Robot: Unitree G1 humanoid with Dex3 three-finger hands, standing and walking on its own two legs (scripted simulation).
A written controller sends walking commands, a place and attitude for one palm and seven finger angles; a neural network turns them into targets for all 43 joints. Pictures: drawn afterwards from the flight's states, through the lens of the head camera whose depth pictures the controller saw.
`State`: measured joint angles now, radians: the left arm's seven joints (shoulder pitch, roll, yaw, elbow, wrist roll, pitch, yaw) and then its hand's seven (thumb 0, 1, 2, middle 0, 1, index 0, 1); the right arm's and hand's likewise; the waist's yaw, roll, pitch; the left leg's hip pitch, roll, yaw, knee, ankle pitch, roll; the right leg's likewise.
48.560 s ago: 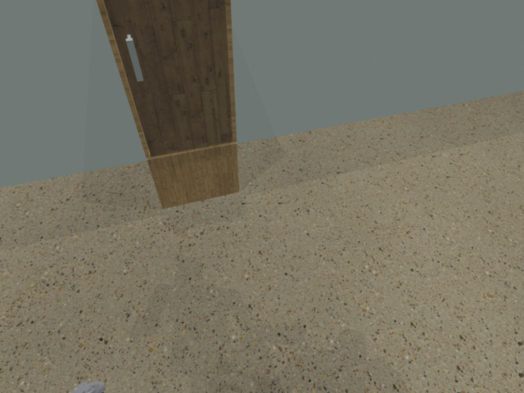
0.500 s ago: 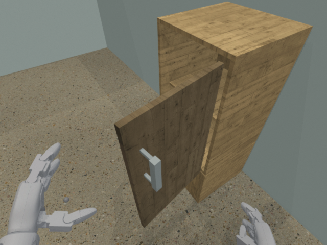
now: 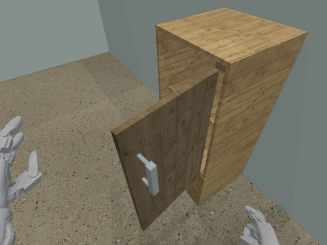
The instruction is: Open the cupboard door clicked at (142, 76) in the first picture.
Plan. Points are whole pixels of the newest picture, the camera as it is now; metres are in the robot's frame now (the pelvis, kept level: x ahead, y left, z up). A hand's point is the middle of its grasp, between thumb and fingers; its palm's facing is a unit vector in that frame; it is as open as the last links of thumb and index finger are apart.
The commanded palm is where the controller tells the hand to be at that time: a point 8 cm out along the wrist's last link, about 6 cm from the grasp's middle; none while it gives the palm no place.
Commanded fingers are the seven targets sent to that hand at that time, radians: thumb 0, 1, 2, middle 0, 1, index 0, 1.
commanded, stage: draw the hand back to the body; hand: left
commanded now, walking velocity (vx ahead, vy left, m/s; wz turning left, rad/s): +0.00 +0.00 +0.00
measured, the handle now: (147, 174) +0.29 +0.09 +0.01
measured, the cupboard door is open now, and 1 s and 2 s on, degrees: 100 100 100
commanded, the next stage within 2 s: step back with the hand held close in 0.28 s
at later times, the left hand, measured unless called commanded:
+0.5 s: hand (44, 173) +0.19 +0.25 +0.16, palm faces +0.44 -0.78 -0.43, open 7.4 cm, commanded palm +0.13 +0.29 +0.17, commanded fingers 0.00 0.90 0.90 -0.20 -0.30 -0.20 -0.30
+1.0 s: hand (12, 206) +0.13 +0.27 +0.15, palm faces +0.40 -0.77 -0.49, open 7.4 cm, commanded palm +0.07 +0.31 +0.17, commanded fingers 0.00 0.90 0.90 -0.20 -0.30 -0.20 -0.30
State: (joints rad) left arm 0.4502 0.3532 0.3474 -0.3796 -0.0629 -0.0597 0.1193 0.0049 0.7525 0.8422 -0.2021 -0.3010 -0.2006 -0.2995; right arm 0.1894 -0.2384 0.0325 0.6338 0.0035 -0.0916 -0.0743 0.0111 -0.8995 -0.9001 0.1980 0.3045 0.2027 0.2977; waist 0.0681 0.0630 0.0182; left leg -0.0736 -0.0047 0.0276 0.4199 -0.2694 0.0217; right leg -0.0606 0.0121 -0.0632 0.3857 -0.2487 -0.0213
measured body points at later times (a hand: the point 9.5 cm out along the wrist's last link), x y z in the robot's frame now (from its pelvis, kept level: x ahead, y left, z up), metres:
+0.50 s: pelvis -0.01 -0.02 +0.00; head -0.02 -0.04 +0.45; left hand +0.16 +0.29 +0.19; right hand +0.18 -0.24 -0.09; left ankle -0.02 +0.10 -0.74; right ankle -0.02 -0.10 -0.74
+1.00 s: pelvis -0.07 +0.01 -0.01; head -0.06 +0.02 +0.44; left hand +0.10 +0.31 +0.18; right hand +0.10 -0.23 -0.08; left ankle -0.02 +0.10 -0.74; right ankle -0.02 -0.10 -0.74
